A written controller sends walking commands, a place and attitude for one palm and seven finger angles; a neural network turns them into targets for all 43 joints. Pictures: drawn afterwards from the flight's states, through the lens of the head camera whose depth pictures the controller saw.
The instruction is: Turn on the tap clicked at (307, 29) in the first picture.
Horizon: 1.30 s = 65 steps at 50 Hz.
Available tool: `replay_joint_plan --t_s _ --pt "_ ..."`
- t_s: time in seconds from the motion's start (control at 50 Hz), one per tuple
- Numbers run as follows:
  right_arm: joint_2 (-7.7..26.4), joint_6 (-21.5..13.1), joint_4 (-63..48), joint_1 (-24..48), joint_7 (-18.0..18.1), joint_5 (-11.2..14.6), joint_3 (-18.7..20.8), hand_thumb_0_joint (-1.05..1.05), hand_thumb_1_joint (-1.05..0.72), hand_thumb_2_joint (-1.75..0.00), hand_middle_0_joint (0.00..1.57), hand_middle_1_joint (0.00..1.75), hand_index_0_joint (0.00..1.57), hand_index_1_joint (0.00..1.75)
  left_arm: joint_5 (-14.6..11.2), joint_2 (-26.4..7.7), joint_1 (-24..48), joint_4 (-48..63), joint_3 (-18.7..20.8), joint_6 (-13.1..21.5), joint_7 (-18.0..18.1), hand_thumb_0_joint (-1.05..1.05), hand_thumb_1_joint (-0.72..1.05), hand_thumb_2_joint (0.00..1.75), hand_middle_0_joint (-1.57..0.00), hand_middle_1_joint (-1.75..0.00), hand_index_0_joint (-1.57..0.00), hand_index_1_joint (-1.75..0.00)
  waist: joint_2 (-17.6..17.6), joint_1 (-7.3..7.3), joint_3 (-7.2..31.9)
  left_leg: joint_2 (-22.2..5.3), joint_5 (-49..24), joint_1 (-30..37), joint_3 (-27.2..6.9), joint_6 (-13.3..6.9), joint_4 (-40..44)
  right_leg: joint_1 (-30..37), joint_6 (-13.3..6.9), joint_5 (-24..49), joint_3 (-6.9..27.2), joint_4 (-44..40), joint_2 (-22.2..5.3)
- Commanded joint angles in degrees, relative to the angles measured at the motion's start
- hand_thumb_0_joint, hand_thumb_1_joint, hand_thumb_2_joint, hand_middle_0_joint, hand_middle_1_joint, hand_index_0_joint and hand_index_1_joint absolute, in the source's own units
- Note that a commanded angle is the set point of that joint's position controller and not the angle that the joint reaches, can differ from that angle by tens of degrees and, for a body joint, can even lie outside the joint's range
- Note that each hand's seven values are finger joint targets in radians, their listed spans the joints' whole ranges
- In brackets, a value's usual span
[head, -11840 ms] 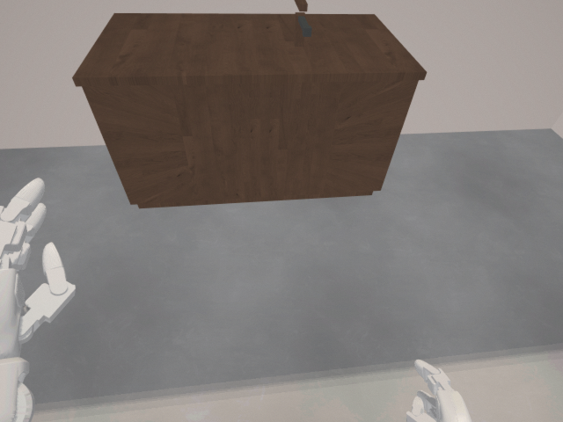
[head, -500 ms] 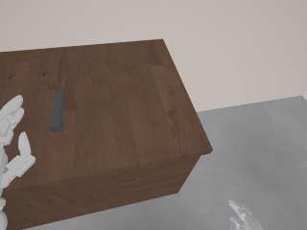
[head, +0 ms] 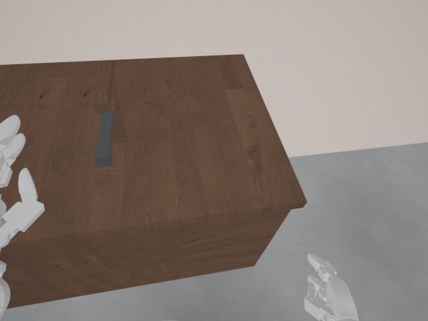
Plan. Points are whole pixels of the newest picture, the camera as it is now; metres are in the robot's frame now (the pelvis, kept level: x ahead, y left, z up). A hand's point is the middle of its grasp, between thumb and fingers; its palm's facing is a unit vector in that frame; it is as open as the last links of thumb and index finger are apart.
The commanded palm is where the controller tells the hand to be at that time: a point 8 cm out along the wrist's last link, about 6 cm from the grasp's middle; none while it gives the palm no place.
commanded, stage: come to a stop and stand still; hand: left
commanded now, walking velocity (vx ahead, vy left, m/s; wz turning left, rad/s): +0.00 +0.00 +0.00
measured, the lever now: (103, 158) +0.39 +0.27 +0.04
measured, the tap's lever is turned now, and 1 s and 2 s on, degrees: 0 0 0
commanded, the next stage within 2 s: look again from close up in 0.40 s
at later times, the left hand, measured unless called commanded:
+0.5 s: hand (50, 217) +0.21 +0.24 +0.16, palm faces +0.32 -0.87 -0.36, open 7.4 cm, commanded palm +0.15 +0.27 +0.18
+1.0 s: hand (20, 170) +0.24 +0.27 +0.20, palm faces +0.41 -0.84 -0.35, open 7.4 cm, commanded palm +0.16 +0.27 +0.17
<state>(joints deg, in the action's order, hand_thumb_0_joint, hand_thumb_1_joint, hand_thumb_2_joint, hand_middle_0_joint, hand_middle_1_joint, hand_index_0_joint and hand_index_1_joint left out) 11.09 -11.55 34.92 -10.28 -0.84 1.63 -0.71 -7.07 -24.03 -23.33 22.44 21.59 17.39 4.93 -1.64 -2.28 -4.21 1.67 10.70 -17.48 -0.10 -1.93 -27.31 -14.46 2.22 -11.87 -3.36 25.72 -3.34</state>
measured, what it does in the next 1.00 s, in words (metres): stands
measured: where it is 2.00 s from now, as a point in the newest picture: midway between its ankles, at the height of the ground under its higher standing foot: outside the picture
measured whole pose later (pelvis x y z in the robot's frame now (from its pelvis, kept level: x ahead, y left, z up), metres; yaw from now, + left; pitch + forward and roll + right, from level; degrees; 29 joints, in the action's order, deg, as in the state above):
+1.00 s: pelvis +0.00 -0.01 +0.00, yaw -1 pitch -2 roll +0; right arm 12.0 -10.2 36.5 -10.5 0.2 0.4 -3.5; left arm -8.1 -28.6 -8.9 18.9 25.1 6.9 0.2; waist -2.1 -4.2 -2.9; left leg 1.3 11.7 -15.0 0.2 -0.9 -28.5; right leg -13.2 0.4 -14.0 -1.8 29.0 -2.4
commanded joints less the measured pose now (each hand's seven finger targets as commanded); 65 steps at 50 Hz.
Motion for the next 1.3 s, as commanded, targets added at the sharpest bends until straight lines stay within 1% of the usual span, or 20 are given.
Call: replay_joint_plan --t_s 0.0,0.14,0.26,0.44,0.46,0.54,0.82,0.84,0.86,0.88,0.9,0.92,0.94,0.98,1.04,1.12,1.14,1.18,1.22,1.28 --pt "9.0 -4.0 -8.3 2.9 0.4 0.3 3.5 0.00 -0.90 -0.90 0.20 0.30 0.20 0.30 0.0 -9.6 5.6 15.9 4.4 4.3 0.4 0.00 0.90 0.90 -0.20 -0.30 -0.20 -0.30 7.0 0.45 9.3 -5.8 5.9 3.0 -8.4 1.6 8.4 2.3 -2.3 -0.8 3.0 -2.9 -2.0" --pt "9.0 -4.6 -7.5 3.4 0.6 0.5 3.8 0.00 -0.90 -0.90 0.20 0.30 0.20 0.30 -0.2 -12.9 1.7 15.4 8.5 3.7 0.8 0.00 0.90 0.90 -0.20 -0.30 -0.20 -0.30 5.9 0.42 11.3 -4.9 -0.2 4.7 -8.2 2.2 6.3 3.6 -2.5 2.4 3.6 -3.5 -2.7" --pt "8.5 -4.1 -7.6 3.2 1.0 0.5 4.1 0.00 -0.90 -0.90 0.20 0.30 0.20 0.30 -1.0 -8.7 -0.6 12.8 5.6 3.3 0.0 0.00 0.90 0.90 -0.20 -0.30 -0.20 -0.30 3.6 0.56 9.7 -4.7 -0.8 5.6 -7.2 2.0 6.3 2.9 -2.5 2.3 3.3 -5.7 -3.2" --pt "9.0 -4.4 -8.5 4.9 1.4 1.1 4.3 0.00 -0.90 -0.90 0.20 0.30 0.20 0.30 -0.6 -11.6 1.2 15.4 7.0 2.8 0.3 0.00 0.90 0.90 -0.20 -0.30 -0.20 -0.30 4.4 0.59 8.9 -4.4 1.8 5.6 -7.7 1.4 6.5 2.7 -2.4 0.7 4.2 -6.8 -3.2" --pt "8.6 -4.3 -8.3 3.8 1.4 0.6 4.0 0.00 -0.90 -0.90 0.20 0.30 0.20 0.30 -0.6 -9.4 1.1 15.8 5.1 3.1 0.1 0.00 0.90 0.90 -0.20 -0.30 -0.20 -0.30 4.6 0.56 9.2 -4.5 1.9 5.0 -7.5 1.3 6.8 3.7 -2.4 1.0 3.5 -6.4 -3.0" --pt "9.0 -4.5 -8.6 4.5 1.4 0.9 4.2 0.00 -0.90 -0.90 0.20 0.30 0.20 0.30 -0.6 -11.5 0.4 16.6 7.1 2.7 0.4 0.00 0.90 0.90 -0.20 -0.30 -0.20 -0.30 6.3 0.54 9.9 -4.4 -1.4 6.1 -7.9 1.6 6.1 4.0 -2.5 3.3 3.8 -6.0 -3.0" --pt "8.7 -2.9 -9.0 4.9 1.9 0.7 3.9 0.00 -0.90 -0.90 0.20 0.30 0.20 0.30 -0.3 -8.1 0.9 15.0 4.3 0.9 0.2 0.00 0.90 0.90 -0.20 -0.30 -0.20 -0.30 3.2 0.63 8.6 -5.1 -1.4 6.7 -7.1 1.6 7.2 4.5 -2.3 4.3 4.0 -7.6 -3.1" --pt "10.6 0.6 -17.3 -9.3 7.1 4.4 -9.4 0.00 -0.90 -0.90 0.20 0.30 0.20 0.30 4.1 -50.6 52.3 38.1 15.7 8.1 1.5 0.00 0.90 0.90 -0.20 -0.30 -0.20 -0.30 17.9 4.02 11.5 -4.6 8.4 1.5 -3.6 -0.7 5.3 10.4 1.2 -3.7 4.7 -3.1 3.7" --pt "9.2 -1.2 -5.7 0.5 5.5 -4.0 3.6 0.00 -0.90 -0.90 0.20 0.30 0.20 0.30 7.2 -22.3 32.3 3.0 18.3 -3.5 -1.2 0.00 0.90 0.90 -0.20 -0.30 -0.20 -0.30 12.1 -1.99 19.8 -3.3 -4.3 14.3 -2.0 2.7 4.6 4.2 -4.2 1.9 -0.7 3.6 5.1" --pt "8.8 -2.9 -7.8 2.3 1.7 -3.3 1.9 0.00 -0.90 -0.90 0.20 0.30 0.20 0.30 3.5 -12.4 24.4 5.1 4.5 -4.0 -1.9 0.00 0.90 0.90 -0.20 -0.30 -0.20 -0.30 8.2 0.69 15.0 -1.6 -18.0 12.7 -3.2 4.5 3.8 1.2 -4.3 3.6 -3.6 2.2 5.7" --pt "13.8 -1.6 -5.1 -1.7 1.4 -2.8 4.1 0.00 -0.90 -0.90 0.20 0.30 0.20 0.30 4.1 -17.6 17.3 3.4 12.3 -5.8 -1.5 0.00 0.90 0.90 -0.20 -0.30 -0.20 -0.30 5.7 -0.37 20.3 -4.1 -21.6 17.6 -3.6 5.4 2.7 -1.5 -3.6 4.8 -2.9 4.3 6.5" --pt "11.1 -2.3 -8.0 3.5 1.5 -1.7 2.9 0.00 -0.90 -0.90 0.20 0.30 0.20 0.30 -1.2 -5.2 15.6 6.8 3.4 -8.1 -4.8 0.00 0.90 0.90 -0.20 -0.30 -0.20 -0.30 7.9 -2.80 21.7 -2.8 -18.5 18.4 -3.0 5.2 2.6 -0.8 -3.7 3.7 -2.6 4.1 5.3" --pt "10.6 -2.5 -7.1 4.8 1.5 0.4 2.3 0.00 -0.90 -0.90 0.20 0.30 0.20 0.30 -4.6 -2.6 8.1 1.2 3.3 -11.7 -6.7 0.00 0.90 0.90 -0.20 -0.30 -0.20 -0.30 7.9 -2.62 18.3 -3.2 -13.9 18.3 -2.7 5.3 3.6 -1.2 -3.8 2.5 -2.6 4.1 6.0" --pt "11.3 -2.4 -6.9 5.8 1.4 0.9 1.8 0.00 -0.90 -0.90 0.20 0.30 0.20 0.30 -5.9 -4.5 5.0 6.1 2.1 -16.5 -9.8 0.00 0.90 0.90 -0.20 -0.30 -0.20 -0.30 10.2 -4.16 11.1 -2.5 -8.0 11.4 -2.1 4.4 4.4 0.7 -4.0 5.6 -3.6 3.0 4.4" --pt "10.4 -1.7 -9.5 8.7 0.7 1.1 0.9 0.00 -0.90 -0.90 0.20 0.30 0.20 0.30 0.2 -8.4 0.7 11.8 3.0 -19.6 -8.8 0.00 0.90 0.90 -0.20 -0.30 -0.20 -0.30 7.4 -3.79 5.4 -2.2 -3.1 4.8 -1.1 2.6 4.8 0.0 -3.9 3.8 -3.6 3.7 5.0" --pt "9.4 -1.7 -10.3 9.3 1.6 -1.4 1.2 0.00 -0.90 -0.90 0.20 0.30 0.20 0.30 1.6 -10.1 2.1 19.4 8.2 -10.5 -3.2 0.00 0.90 0.90 -0.20 -0.30 -0.20 -0.30 1.0 -1.93 8.2 -1.7 4.6 2.0 -1.9 1.9 1.7 -4.2 -3.1 -3.5 -3.4 5.6 5.4" --pt "9.3 -2.0 -9.4 9.3 2.1 -1.3 1.3 0.00 -0.90 -0.90 0.20 0.30 0.20 0.30 0.6 -15.6 4.3 22.5 13.7 -7.1 -1.4 0.00 0.90 0.90 -0.20 -0.30 -0.20 -0.30 2.8 -2.56 9.9 -1.6 7.2 2.0 -1.8 2.0 1.1 -4.5 -2.9 -5.7 -2.8 5.6 5.7" --pt "7.7 -3.2 -7.5 6.9 2.6 -1.7 1.6 0.00 -0.90 -0.90 0.20 0.30 0.20 0.30 -0.4 -10.3 5.1 20.0 10.6 -1.7 1.1 0.00 0.90 0.90 -0.20 -0.30 -0.20 -0.30 6.5 -2.03 11.1 -1.4 9.1 2.4 -1.0 2.4 -1.0 -6.3 -3.2 -8.3 -2.1 5.8 5.5" --pt "7.9 -4.1 -5.3 5.5 2.7 -1.7 2.0 0.00 -0.90 -0.90 0.20 0.30 0.20 0.30 -0.8 -9.6 6.4 18.2 10.1 1.6 2.2 0.00 0.90 0.90 -0.20 -0.30 -0.20 -0.30 10.8 -1.23 11.1 -0.9 10.9 1.4 -0.6 2.1 -3.7 -7.9 -3.1 -9.7 -1.0 5.5 4.6" --pt "8.8 -4.5 -3.8 5.6 3.5 -1.5 1.7 0.00 -0.90 -0.90 0.20 0.30 0.20 0.30 -0.3 -8.8 10.8 10.4 6.3 -0.4 0.6 0.00 0.90 0.90 -0.20 -0.30 -0.20 -0.30 10.4 1.13 7.3 -0.3 15.6 -0.9 -0.8 1.3 -5.8 -10.6 -2.7 -14.4 0.4 3.3 2.8"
